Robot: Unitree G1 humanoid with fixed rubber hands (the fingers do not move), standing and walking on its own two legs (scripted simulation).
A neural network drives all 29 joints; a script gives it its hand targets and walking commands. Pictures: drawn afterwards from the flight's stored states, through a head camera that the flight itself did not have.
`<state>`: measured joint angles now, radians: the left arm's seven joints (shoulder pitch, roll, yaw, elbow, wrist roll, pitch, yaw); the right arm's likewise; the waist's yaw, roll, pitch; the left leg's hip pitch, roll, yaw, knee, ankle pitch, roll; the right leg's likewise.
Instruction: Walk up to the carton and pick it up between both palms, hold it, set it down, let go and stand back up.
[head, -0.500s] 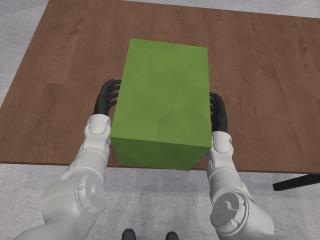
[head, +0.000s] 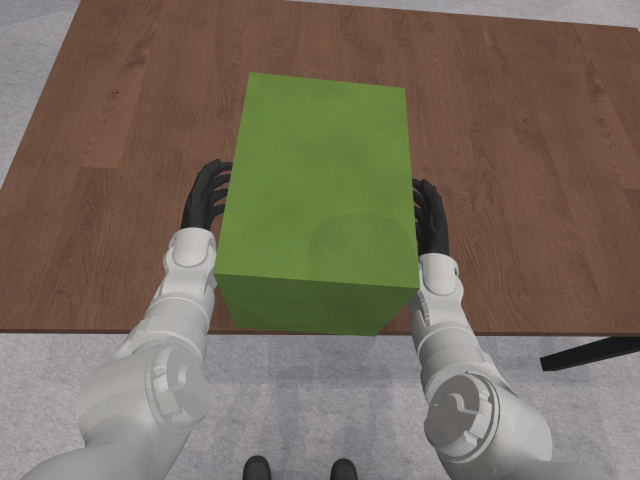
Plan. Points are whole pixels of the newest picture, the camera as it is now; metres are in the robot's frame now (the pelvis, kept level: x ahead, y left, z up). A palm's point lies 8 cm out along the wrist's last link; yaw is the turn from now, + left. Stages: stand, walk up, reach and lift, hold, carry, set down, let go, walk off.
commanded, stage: set down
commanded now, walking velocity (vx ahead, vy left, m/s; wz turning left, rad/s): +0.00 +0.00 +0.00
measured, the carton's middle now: (316, 213) +0.46 +0.00 -0.03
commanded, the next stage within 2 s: none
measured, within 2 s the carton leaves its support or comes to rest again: neither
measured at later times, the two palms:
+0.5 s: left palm (171, 210) +0.45 +0.19 +0.00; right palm (459, 233) +0.42 -0.19 -0.01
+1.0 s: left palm (153, 168) +0.46 +0.19 +0.07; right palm (489, 194) +0.43 -0.20 +0.07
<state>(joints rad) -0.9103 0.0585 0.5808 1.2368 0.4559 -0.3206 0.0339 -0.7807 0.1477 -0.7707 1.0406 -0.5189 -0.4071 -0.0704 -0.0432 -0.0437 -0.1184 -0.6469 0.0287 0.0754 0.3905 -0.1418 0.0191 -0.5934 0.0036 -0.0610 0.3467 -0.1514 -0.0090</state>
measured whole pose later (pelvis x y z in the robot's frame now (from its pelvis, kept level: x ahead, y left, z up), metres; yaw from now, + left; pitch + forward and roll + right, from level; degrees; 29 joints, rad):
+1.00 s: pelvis -0.02 +0.00 -0.02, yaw -2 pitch +26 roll -2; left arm -1.14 0.33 -0.12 1.45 -0.33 -0.19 0.01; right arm -1.02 -0.24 0.00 1.25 0.34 -0.12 -0.10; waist -0.04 0.01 -0.28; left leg -0.86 0.05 0.03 0.65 -0.24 0.01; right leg -0.80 0.02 -0.05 0.58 -0.23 -0.01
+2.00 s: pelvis -0.03 +0.00 -0.01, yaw +0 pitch +10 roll -1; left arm -0.56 0.28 -0.03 1.10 -0.25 -0.29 -0.03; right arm -0.48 -0.12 0.03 0.96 0.28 -0.23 -0.16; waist -0.03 -0.02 -0.12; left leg -0.52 0.03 0.01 0.57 -0.23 0.00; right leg -0.46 0.02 -0.05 0.52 -0.23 -0.02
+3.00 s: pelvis +0.00 +0.00 +0.00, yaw -1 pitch -2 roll -1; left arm 0.08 0.25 -0.05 0.68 -0.16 -0.29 -0.02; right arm 0.06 -0.10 0.03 0.82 0.14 -0.44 -0.06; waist 0.01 -0.02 0.05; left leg -0.20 0.02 0.03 0.52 -0.29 0.00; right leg -0.16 0.02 -0.01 0.48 -0.28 -0.01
